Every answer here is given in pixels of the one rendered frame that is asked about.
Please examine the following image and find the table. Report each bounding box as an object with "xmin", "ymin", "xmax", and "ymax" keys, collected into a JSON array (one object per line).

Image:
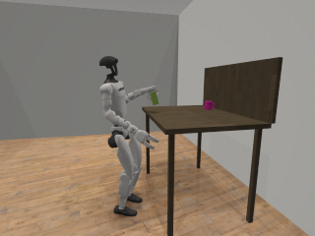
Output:
[{"xmin": 142, "ymin": 57, "xmax": 283, "ymax": 236}]

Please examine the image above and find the left robot hand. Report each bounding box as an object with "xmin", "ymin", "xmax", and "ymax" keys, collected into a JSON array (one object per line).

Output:
[{"xmin": 146, "ymin": 86, "xmax": 160, "ymax": 100}]

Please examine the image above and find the robot left upper arm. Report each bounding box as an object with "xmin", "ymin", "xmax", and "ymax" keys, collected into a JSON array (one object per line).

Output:
[{"xmin": 119, "ymin": 81, "xmax": 129, "ymax": 103}]

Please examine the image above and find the right robot hand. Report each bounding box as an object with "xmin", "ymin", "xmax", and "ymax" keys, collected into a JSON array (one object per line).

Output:
[{"xmin": 134, "ymin": 130, "xmax": 159, "ymax": 149}]

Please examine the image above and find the robot torso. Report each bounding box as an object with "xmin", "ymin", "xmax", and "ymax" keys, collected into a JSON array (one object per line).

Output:
[{"xmin": 103, "ymin": 79, "xmax": 129, "ymax": 139}]

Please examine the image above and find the sponge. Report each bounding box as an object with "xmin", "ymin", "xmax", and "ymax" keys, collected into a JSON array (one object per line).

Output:
[{"xmin": 150, "ymin": 91, "xmax": 158, "ymax": 105}]

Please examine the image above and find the robot right upper arm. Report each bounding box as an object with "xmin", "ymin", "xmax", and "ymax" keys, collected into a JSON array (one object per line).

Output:
[{"xmin": 99, "ymin": 84, "xmax": 116, "ymax": 119}]

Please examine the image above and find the left robot thigh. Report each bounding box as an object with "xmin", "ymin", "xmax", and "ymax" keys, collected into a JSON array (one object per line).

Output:
[{"xmin": 125, "ymin": 132, "xmax": 142, "ymax": 172}]

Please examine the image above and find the robot left forearm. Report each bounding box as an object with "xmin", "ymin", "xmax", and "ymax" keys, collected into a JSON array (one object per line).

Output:
[{"xmin": 125, "ymin": 88, "xmax": 147, "ymax": 100}]

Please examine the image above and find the robot right forearm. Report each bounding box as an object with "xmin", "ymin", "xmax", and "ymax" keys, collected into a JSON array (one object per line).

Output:
[{"xmin": 105, "ymin": 111, "xmax": 139, "ymax": 136}]

